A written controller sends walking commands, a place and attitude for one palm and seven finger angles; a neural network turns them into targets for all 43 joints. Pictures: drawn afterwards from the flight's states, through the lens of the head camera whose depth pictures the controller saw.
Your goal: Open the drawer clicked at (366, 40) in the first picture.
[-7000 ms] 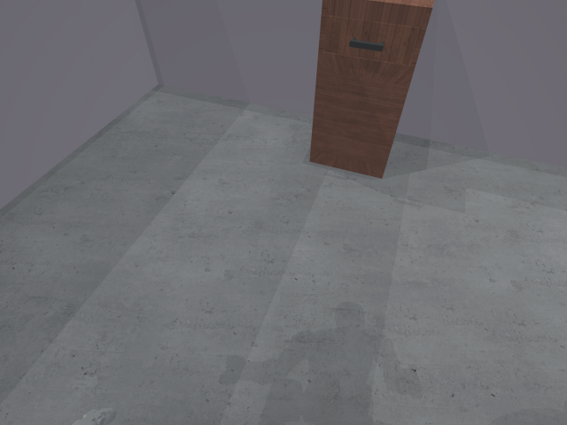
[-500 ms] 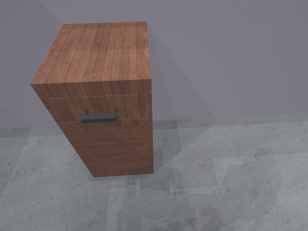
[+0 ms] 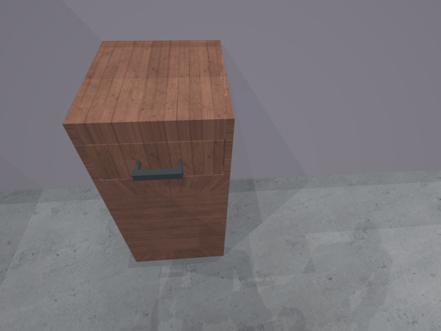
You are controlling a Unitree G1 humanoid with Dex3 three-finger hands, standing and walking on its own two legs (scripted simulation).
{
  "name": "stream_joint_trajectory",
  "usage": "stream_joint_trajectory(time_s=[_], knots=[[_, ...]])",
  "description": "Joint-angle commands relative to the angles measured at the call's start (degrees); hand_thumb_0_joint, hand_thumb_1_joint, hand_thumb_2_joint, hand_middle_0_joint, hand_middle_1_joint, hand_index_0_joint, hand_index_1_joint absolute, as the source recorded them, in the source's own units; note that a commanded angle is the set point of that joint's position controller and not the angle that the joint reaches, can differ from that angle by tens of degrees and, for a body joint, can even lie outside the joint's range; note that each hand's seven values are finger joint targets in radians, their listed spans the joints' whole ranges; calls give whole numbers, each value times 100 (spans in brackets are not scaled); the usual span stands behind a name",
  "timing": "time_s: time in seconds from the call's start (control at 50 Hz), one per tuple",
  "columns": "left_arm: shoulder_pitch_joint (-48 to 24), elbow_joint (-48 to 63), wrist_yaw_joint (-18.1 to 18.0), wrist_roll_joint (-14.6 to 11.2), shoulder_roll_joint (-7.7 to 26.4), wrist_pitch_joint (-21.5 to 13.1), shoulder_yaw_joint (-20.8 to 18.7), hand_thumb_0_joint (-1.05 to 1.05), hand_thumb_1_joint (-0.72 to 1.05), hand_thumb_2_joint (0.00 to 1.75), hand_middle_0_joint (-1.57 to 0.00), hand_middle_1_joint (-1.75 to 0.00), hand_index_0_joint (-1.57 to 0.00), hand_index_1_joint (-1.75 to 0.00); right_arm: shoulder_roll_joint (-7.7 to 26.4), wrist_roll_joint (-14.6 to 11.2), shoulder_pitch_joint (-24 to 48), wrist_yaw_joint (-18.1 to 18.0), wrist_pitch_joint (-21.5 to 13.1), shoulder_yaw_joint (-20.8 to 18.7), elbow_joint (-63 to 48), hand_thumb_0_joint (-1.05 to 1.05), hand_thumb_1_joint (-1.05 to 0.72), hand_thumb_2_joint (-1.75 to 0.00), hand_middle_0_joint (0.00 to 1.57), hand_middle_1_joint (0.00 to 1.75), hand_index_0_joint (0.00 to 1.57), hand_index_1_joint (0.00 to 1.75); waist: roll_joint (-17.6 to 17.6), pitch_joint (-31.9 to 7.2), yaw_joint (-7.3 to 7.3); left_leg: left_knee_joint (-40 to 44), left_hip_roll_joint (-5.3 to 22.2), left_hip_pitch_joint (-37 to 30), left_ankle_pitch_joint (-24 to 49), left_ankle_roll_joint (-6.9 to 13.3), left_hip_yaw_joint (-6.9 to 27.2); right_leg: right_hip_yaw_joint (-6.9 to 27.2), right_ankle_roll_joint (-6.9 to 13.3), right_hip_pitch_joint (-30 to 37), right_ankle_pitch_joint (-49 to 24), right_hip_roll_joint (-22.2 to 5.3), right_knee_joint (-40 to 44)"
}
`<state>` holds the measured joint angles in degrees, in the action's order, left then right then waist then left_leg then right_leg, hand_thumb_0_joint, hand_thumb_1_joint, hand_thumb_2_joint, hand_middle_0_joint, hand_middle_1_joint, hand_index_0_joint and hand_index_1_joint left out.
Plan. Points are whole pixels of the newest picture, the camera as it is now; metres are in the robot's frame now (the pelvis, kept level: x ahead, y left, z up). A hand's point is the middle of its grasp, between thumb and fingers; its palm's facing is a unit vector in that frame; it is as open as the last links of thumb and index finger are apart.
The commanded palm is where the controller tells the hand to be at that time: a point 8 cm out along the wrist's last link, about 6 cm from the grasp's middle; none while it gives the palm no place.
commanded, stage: raise the hand with hooked fingers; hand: left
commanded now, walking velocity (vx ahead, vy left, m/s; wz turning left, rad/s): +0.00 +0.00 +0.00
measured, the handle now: (158, 168) +0.53 +0.20 -0.08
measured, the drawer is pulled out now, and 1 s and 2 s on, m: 0.00 0.00 0.00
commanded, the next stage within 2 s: move the hooked fingers above the handle in 1.94 s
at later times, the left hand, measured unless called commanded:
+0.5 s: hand (110, 330) +0.14 +0.21 -0.08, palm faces -0.04 -0.12 -0.99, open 8.8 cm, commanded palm +0.15 +0.22 -0.01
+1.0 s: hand (113, 263) +0.23 +0.21 -0.01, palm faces +0.03 -0.09 -1.00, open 11.7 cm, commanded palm +0.21 +0.21 +0.06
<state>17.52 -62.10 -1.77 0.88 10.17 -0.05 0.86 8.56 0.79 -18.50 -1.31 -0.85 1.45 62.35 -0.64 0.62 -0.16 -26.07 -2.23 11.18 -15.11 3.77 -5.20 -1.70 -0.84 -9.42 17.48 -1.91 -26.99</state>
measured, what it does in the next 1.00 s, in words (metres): stands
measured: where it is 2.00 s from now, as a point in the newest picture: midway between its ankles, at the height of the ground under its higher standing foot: outside the picture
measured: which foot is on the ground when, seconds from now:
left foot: down 0.00-1.00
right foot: down 0.00-1.00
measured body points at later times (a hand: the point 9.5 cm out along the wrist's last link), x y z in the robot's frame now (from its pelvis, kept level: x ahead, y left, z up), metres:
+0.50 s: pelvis -0.02 -0.03 -0.05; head +0.01 -0.04 +0.40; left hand +0.14 +0.21 -0.03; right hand +0.25 -0.26 -0.10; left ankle -0.01 +0.07 -0.74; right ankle -0.02 -0.11 -0.74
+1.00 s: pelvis +0.00 -0.04 -0.02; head +0.04 -0.07 +0.43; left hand +0.23 +0.21 +0.05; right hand +0.17 -0.28 -0.14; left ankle -0.01 +0.08 -0.74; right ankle -0.02 -0.11 -0.74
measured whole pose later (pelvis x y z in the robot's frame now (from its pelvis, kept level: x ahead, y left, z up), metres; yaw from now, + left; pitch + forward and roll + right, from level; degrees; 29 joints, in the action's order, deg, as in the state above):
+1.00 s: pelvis +0.00 -0.04 -0.02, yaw +1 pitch +8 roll +1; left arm 14.2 -2.5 -20.9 57.5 21.0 2.0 2.3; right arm 14.5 2.2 -9.6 -0.6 5.1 -1.9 36.8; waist 2.4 -4.2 3.0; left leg -38.6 -0.5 26.6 -19.9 0.8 -3.4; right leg -2.0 4.0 -26.4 22.4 2.0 -40.9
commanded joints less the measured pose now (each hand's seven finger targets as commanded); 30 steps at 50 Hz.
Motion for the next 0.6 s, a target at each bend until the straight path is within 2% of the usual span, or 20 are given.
stream_joint_trajectory(time_s=[0.0,0.02,0.04,0.06,0.08,0.1,0.12,0.14,0.16,0.18,0.2,0.22,0.24,0.28,0.34,0.38,0.4,0.48,0.54,0.58], knots=[[388,73,-49,-23,367,-88,-60,0,90,90,-20,-30,-20,-30,669,-7,-303,-60,-139,-94,-88,0,-90,-90,20,30,20,30,124,130,59,627,892,-117,1369,29,916,287,251,-122,-753,-294,271],[535,-30,-272,62,469,-202,-39,0,90,90,-20,-30,-20,-30,884,-73,112,-20,-147,-144,-452,0,-90,-90,20,30,20,30,-166,529,109,-400,1013,291,3008,-176,843,473,154,-460,-2030,-484,366],[-3726,8447,-445,1162,2452,-1025,-196,0,88,89,-20,-32,-20,-32,1712,-345,-54,-211,-957,-307,-2291,0,-90,-90,20,30,20,30,1456,-2368,-384,145,492,-1540,3363,-209,887,476,381,-497,-2071,218,-342],[-1227,6976,-905,1322,2173,-544,-331,0,85,88,-20,-33,-20,-33,1242,-264,432,-439,-1563,-230,-1996,0,-90,-90,20,30,20,30,2146,-2388,69,210,808,-2131,4187,-405,898,-37,408,-1088,-395,195,-991],[283,6424,-1183,1273,1044,302,218,0,83,87,-21,-34,-21,-34,1021,-337,560,-449,-1761,-371,-1822,0,-90,-90,20,30,20,30,1528,-1461,-70,655,773,-1137,3237,-654,1006,-220,254,-1646,622,273,-1408],[530,6189,-1206,1568,313,461,715,0,81,86,-21,-36,-21,-36,897,-305,473,-420,-1800,-361,-1778,0,-90,-90,20,30,20,30,1035,-833,-120,445,685,-632,2785,-557,893,-120,230,-1799,462,232,-1263],[-29,6517,-1367,2057,881,407,458,0,78,85,-21,-37,-21,-37,1117,-196,717,-363,-1755,-424,-2043,0,-90,-90,20,30,20,30,651,-352,-142,91,600,-87,2233,-480,926,-114,285,-1930,262,220,-961],[83,6384,-1535,2796,1334,395,174,0,76,84,-21,-39,-21,-39,1292,-32,773,-318,-1602,-444,-2241,0,-90,-90,20,30,20,30,399,-573,-126,-226,495,317,1581,-403,901,-73,360,-1919,22,292,-701],[467,6147,-1681,3376,1336,405,102,0,74,83,-21,-40,-21,-40,1294,89,932,-246,-1413,-422,-2569,0,-90,-90,20,30,20,30,153,-692,14,-461,355,771,1044,-369,891,11,444,-1839,-59,348,-621],[1041,6178,-1825,3872,1398,402,-73,0,71,82,-21,-42,-21,-42,1286,125,1105,-128,-1239,-469,-2920,0,-90,-90,20,30,20,30,171,-1056,286,-575,242,916,955,-345,830,333,513,-1586,-8,416,-610],[1511,5851,-1998,4453,1237,405,61,0,69,81,-22,-43,-22,-43,1220,172,1179,-43,-980,-503,-3067,0,-90,-90,20,30,20,30,-590,-1046,375,-756,201,1214,804,-352,714,368,540,-1783,242,505,-734],[1805,5530,-2111,4892,729,399,449,0,67,80,-22,-45,-22,-45,1213,209,1337,55,-736,-533,-3272,0,-90,-90,20,30,20,30,-1157,-543,396,-870,180,1704,406,-347,637,361,549,-2211,578,529,-823],[2057,5318,-2183,5297,536,360,559,0,64,79,-22,-47,-22,-47,1243,221,1452,174,-512,-580,-3423,0,-90,-90,20,30,20,30,-1322,-355,479,-990,157,1975,173,-341,569,393,567,-2412,689,516,-893],[2372,5563,-2352,5808,734,113,316,0,60,77,-22,-50,-22,-50,1220,155,1783,389,-194,-588,-3778,0,-90,-90,20,30,20,30,-1034,-646,799,-1142,87,2074,353,-353,488,632,641,-2168,221,482,-1077],[1625,6266,-2731,6332,1275,-45,-114,0,53,74,-23,-54,-23,-54,1156,150,1936,507,99,-549,-4048,0,-90,-90,20,30,20,30,-508,-1231,839,-1467,17,2035,496,-291,485,726,621,-2187,-223,417,-1428],[691,6687,-2974,6307,1536,21,-430,0,48,72,-23,-57,-23,-57,1131,201,1853,412,234,-617,-4047,0,-90,-90,20,30,20,30,-444,-1599,666,-1711,-56,2058,416,-215,520,915,553,-2215,-412,412,-1519],[203,7000,-3117,6311,1671,49,-526,0,46,71,-23,-58,-23,-58,1130,238,1886,355,262,-637,-4118,0,-90,-90,20,30,20,30,-159,-1827,581,-1834,-70,1957,358,-182,526,1033,524,-2291,-420,382,-1531],[-1487,7721,-3371,6354,1908,-66,-417,0,36,67,-24,-64,-24,-64,1065,329,1951,207,270,-571,-4004,0,-90,-90,20,30,20,30,410,-2209,128,-2386,-53,1440,272,-137,729,1163,466,-3024,-160,325,-1662],[-1459,7519,-3181,6152,1771,13,-117,0,29,64,-24,-69,-24,-69,1077,306,2036,124,244,-498,-3929,0,-90,-90,20,30,20,30,727,-2088,54,-2372,-74,1340,276,-112,649,962,452,-2910,-335,332,-1570],[-1348,7332,-2920,5982,1741,254,-36,0,25,62,-25,-72,-25,-72,1045,278,2071,80,292,-435,-3903,0,-90,-90,20,30,20,30,465,-2078,51,-2226,-97,1458,398,-87,611,941,401,-2368,-743,343,-1414]])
